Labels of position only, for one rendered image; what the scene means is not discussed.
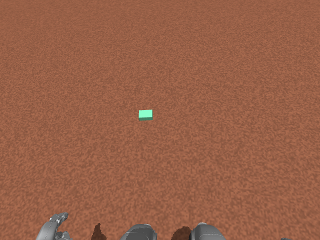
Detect left robot hand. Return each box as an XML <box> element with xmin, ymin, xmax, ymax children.
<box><xmin>36</xmin><ymin>212</ymin><xmax>73</xmax><ymax>240</ymax></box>

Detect small box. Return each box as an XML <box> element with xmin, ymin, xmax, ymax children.
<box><xmin>138</xmin><ymin>109</ymin><xmax>153</xmax><ymax>121</ymax></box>

